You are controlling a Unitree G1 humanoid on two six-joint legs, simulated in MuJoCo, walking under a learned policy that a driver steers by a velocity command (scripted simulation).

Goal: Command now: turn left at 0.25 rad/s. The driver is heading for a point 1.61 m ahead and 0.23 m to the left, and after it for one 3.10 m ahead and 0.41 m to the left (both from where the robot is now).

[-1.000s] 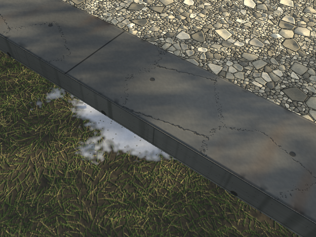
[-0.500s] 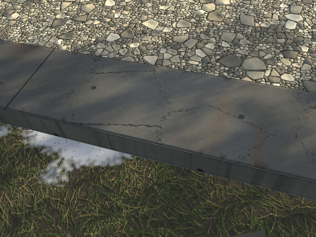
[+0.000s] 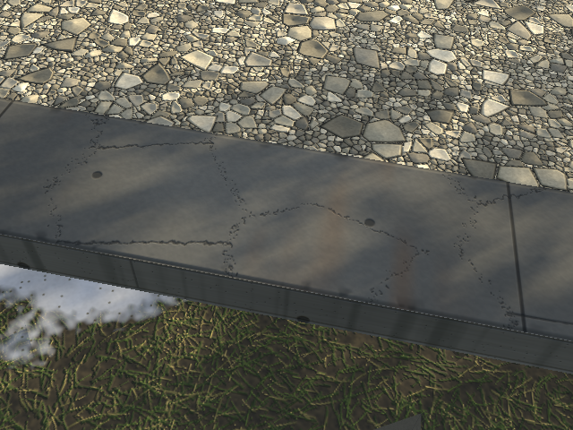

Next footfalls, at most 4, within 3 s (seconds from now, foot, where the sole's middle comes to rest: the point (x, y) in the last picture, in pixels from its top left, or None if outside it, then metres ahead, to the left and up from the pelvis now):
0.26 right None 0.02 -0.12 -0.78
0.72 left None -0.04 0.08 -0.78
1.24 right None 0.31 -0.04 -0.78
1.80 left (244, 388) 0.60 0.09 -0.78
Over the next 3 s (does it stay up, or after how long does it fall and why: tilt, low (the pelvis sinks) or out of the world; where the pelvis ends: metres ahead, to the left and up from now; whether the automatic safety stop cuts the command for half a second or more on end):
stays up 1.11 0.16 0.14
